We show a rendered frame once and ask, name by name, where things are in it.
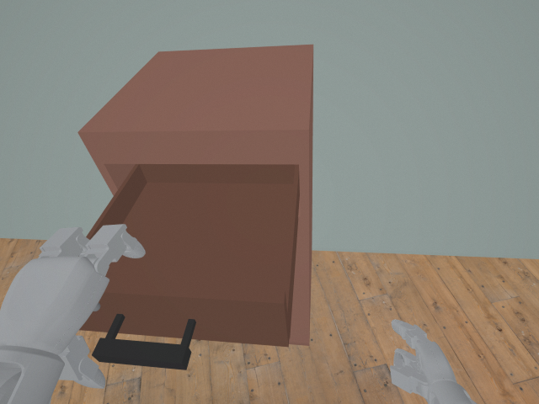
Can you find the handle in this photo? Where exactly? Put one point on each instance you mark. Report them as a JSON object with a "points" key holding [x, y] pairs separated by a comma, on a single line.
{"points": [[160, 355]]}

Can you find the cabinet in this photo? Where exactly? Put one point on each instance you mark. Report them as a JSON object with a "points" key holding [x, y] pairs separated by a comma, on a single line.
{"points": [[251, 105]]}

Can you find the robot left forearm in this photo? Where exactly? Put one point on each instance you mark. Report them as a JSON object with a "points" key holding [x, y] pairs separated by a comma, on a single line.
{"points": [[28, 375]]}

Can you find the left robot hand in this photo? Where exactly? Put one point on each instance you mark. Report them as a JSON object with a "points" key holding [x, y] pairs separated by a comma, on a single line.
{"points": [[53, 295]]}

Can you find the robot right forearm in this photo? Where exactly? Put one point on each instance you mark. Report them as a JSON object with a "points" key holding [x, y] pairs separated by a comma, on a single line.
{"points": [[448, 392]]}

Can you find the right robot hand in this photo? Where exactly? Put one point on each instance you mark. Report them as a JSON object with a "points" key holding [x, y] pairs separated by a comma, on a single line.
{"points": [[416, 373]]}

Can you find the drawer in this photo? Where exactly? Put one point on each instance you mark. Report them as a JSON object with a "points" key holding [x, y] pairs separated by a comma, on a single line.
{"points": [[220, 242]]}

